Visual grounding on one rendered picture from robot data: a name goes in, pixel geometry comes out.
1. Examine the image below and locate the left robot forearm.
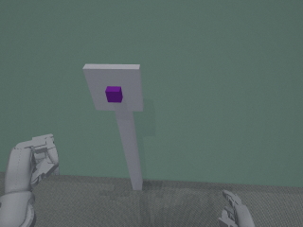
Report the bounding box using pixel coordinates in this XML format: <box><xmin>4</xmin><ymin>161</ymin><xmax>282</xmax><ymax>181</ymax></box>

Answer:
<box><xmin>0</xmin><ymin>191</ymin><xmax>37</xmax><ymax>227</ymax></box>

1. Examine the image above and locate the right robot hand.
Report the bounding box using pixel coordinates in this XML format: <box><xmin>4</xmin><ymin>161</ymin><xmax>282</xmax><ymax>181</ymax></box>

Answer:
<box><xmin>219</xmin><ymin>190</ymin><xmax>255</xmax><ymax>227</ymax></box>

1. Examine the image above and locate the left robot hand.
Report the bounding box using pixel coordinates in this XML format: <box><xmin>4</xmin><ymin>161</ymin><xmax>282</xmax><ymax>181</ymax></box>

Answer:
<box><xmin>4</xmin><ymin>133</ymin><xmax>60</xmax><ymax>195</ymax></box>

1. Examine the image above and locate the panel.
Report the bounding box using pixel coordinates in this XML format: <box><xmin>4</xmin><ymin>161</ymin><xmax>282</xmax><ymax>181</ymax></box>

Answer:
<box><xmin>82</xmin><ymin>63</ymin><xmax>144</xmax><ymax>191</ymax></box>

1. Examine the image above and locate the button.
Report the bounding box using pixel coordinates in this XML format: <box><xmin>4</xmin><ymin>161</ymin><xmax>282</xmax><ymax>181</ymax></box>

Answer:
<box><xmin>105</xmin><ymin>86</ymin><xmax>123</xmax><ymax>103</ymax></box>

